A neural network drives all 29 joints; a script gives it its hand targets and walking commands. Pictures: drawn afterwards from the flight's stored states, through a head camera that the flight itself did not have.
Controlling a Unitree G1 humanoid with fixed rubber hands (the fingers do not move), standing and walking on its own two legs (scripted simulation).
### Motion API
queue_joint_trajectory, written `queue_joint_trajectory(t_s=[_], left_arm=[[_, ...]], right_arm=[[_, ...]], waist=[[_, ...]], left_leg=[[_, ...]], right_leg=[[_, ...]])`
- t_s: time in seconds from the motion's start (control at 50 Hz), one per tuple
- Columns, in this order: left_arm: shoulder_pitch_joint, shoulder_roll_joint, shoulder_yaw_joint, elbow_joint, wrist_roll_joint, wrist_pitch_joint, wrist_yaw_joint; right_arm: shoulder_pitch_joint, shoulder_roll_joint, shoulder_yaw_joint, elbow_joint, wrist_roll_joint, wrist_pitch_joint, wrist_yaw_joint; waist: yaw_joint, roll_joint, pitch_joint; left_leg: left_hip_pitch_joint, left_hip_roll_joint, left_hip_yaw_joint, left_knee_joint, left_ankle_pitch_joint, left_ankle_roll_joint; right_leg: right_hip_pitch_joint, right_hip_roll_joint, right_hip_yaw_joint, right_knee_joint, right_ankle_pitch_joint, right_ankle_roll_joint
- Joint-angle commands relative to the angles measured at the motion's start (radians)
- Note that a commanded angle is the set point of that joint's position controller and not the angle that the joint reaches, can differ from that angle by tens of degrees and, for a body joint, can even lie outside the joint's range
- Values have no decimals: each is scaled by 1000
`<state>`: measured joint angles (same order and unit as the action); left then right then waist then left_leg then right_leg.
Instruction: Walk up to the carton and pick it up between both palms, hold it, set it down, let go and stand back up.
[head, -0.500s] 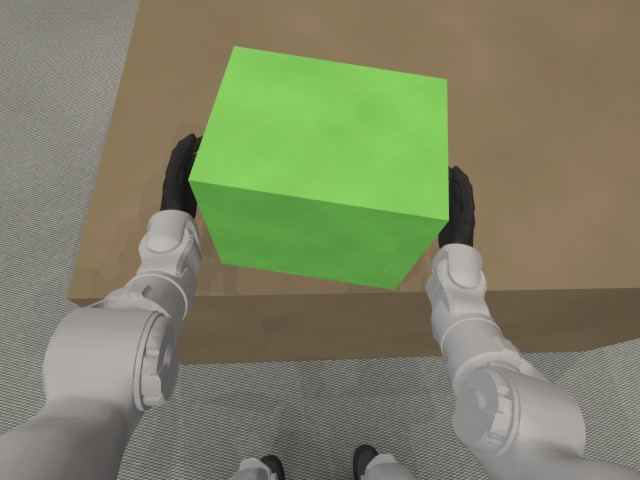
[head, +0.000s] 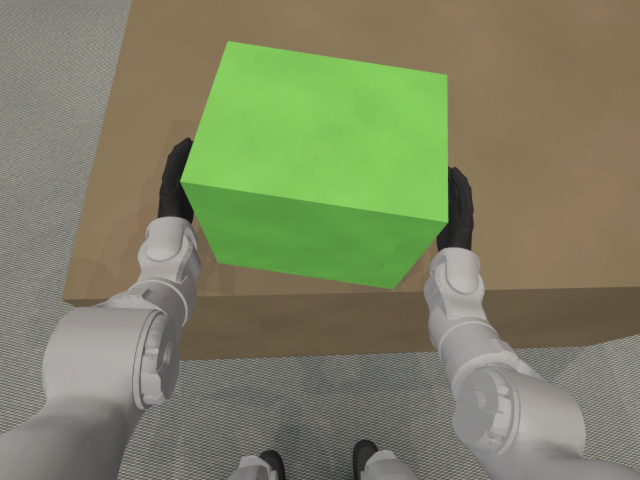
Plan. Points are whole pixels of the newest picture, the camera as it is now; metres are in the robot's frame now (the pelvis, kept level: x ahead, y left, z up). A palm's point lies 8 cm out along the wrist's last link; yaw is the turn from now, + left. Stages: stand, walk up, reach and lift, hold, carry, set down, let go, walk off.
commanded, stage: reach and lift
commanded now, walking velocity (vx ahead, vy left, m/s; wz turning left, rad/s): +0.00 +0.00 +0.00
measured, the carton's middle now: (319, 179) +0.49 -0.02 +0.00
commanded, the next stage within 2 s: none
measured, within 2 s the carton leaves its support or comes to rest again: leaves its support in 1.60 s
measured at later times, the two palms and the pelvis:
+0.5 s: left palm (179, 206) +0.46 +0.15 +0.00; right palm (452, 235) +0.41 -0.19 -0.01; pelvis +0.01 +0.00 +0.00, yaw +0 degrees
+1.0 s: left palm (176, 213) +0.45 +0.15 +0.00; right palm (455, 235) +0.41 -0.19 +0.00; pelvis +0.01 -0.01 +0.00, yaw +0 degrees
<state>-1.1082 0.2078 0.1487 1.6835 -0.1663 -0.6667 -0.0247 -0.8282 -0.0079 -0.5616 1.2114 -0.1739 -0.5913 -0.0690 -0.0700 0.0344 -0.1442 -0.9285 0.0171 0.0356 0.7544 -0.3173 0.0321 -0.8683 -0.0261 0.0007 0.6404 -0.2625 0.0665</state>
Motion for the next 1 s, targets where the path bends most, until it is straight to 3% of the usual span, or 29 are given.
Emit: queue_joint_trajectory(t_s=[0.0,0.04,0.06,0.08,0.1,0.12,0.14,0.18,0.22,0.24,0.28,0.36,0.38,0.4,0.42,0.48,0.5,0.56,0.58,0.64,0.66,0.68,0.72,0.74,0.78,0.82,0.86,0.92,0.98], left_arm=[[-420,-415,-130,8,270,9,-129],[-427,-439,-141,-32,264,3,-111],[-402,-452,-165,-14,247,-6,-115],[-428,-442,-166,-42,245,-9,-115],[-441,-451,-184,-17,245,-10,-114],[-441,-442,-179,-16,261,-16,-110],[-408,-457,-189,-2,266,-17,-118],[-411,-466,-170,-12,276,-30,-107],[-417,-464,-196,-31,252,-42,-115],[-421,-474,-193,-33,278,-51,-113],[-441,-465,-182,-36,254,-60,-118],[-419,-485,-217,-31,257,-64,-115],[-367,-485,-215,-13,241,-60,-114],[-396,-491,-235,-20,244,-64,-112],[-378,-485,-212,-6,236,-62,-111],[-363,-506,-244,4,226,-52,-111],[-376,-510,-250,-13,213,-56,-109],[-356,-510,-242,-15,213,-57,-108],[-329,-516,-251,-11,206,-53,-107],[-341,-533,-289,-54,187,-56,-100],[-364,-530,-283,-67,173,-53,-95],[-333,-541,-292,-10,169,-47,-103],[-332,-559,-287,-67,177,-49,-96],[-370,-553,-282,-96,159,-49,-94],[-338,-557,-291,-65,145,-43,-102],[-254,-569,-295,-46,146,-35,-95],[-292,-579,-303,-106,146,-31,-88],[-259,-589,-332,-111,112,-13,-89],[-258,-589,-351,-155,105,-9,-83]], right_arm=[[-539,454,309,114,-230,37,140],[-535,464,322,139,-226,34,142],[-529,443,334,121,-221,17,138],[-559,435,321,132,-215,14,138],[-550,433,306,146,-222,9,138],[-559,450,320,141,-230,-2,137],[-524,465,312,134,-231,-12,125],[-543,438,324,157,-220,-34,134],[-516,471,363,137,-216,-51,127],[-510,475,346,183,-218,-60,125],[-510,472,364,185,-211,-63,123],[-495,447,378,225,-208,-96,124],[-445,462,390,249,-196,-92,125],[-464,459,389,224,-200,-106,120],[-479,459,401,186,-190,-110,118],[-472,474,421,214,-171,-115,113],[-468,458,418,239,-172,-112,119],[-476,467,431,214,-157,-125,114],[-464,468,462,196,-135,-125,112],[-437,463,471,242,-132,-130,112],[-449,481,477,227,-133,-121,114],[-460,467,469,213,-137,-122,108],[-438,481,479,226,-117,-130,108],[-458,476,473,219,-113,-121,109],[-462,476,490,198,-122,-119,102],[-432,500,524,165,-104,-117,107],[-462,486,516,155,-99,-117,109],[-456,486,515,163,-90,-102,104],[-446,516,544,152,-85,-90,106]], waist=[[-6,132,-773],[-7,168,-780],[-12,141,-819],[-15,124,-828],[-29,149,-813],[-8,140,-822],[-23,140,-842],[-8,161,-819],[-15,132,-861],[-9,171,-863],[-11,119,-867],[-17,157,-890],[-16,143,-852],[-26,166,-885],[-4,149,-913],[-10,160,-891],[-11,140,-894],[-11,162,-921],[-5,141,-935],[-17,158,-939],[-6,147,-941],[-28,132,-930],[-8,145,-934],[-17,136,-941],[-25,124,-926],[-4,131,-987],[1,145,-1009],[-28,127,-984],[-12,126,-996]], left_leg=[[615,28,-12,-9,642,-105],[683,53,-39,-6,747,-121],[696,52,-43,9,771,-117],[690,52,-43,1,727,-116],[683,55,-46,-2,727,-123],[676,50,-46,6,713,-115],[664,48,-46,0,726,-118],[687,52,-44,11,821,-129],[668,37,-37,25,793,-129],[657,31,-33,19,801,-126],[640,34,-34,23,796,-120],[670,36,-44,20,857,-141],[685,44,-48,18,865,-141],[693,35,-44,21,870,-140],[683,37,-40,23,864,-132],[688,34,-31,30,903,-144],[688,45,-46,29,889,-142],[666,36,-43,40,919,-142],[690,35,-53,30,953,-138],[720,47,-59,32,991,-149],[735,52,-60,38,987,-146],[679,39,-49,37,931,-143],[712,43,-58,47,996,-149],[727,43,-56,36,992,-148],[671,32,-47,25,965,-148],[675,24,-45,30,958,-141],[719,36,-56,32,1016,-150],[703,34,-52,27,998,-158],[705,36,-70,19,1008,-155]], right_leg=[[219,76,-126,-20,395,-100],[200,86,-139,-29,364,-99],[188,89,-137,-30,401,-95],[165,90,-133,-44,362,-101],[158,87,-138,-41,369,-102],[161,81,-136,-40,368,-92],[192,84,-137,-34,433,-91],[168,91,-145,-35,438,-93],[203,88,-142,-32,480,-87],[202,85,-132,-28,489,-93],[235,87,-133,-23,523,-82],[181,92,-145,-49,514,-92],[175,96,-152,-48,519,-91],[152,94,-149,-52,518,-92],[202,84,-141,-48,553,-84],[198,93,-141,-43,578,-82],[193,96,-144,-49,547,-85],[221,91,-142,-36,610,-82],[222,93,-138,-47,637,-82],[182,101,-144,-59,609,-87],[185,102,-140,-61,578,-84],[199,94,-126,-64,593,-92],[216,101,-130,-47,643,-91],[222,101,-138,-55,624,-84],[259,95,-129,-60,663,-90],[273,97,-117,-44,704,-83],[243,102,-127,-53,670,-79],[256,104,-132,-55,693,-78],[276,108,-119,-60,676,-78]])
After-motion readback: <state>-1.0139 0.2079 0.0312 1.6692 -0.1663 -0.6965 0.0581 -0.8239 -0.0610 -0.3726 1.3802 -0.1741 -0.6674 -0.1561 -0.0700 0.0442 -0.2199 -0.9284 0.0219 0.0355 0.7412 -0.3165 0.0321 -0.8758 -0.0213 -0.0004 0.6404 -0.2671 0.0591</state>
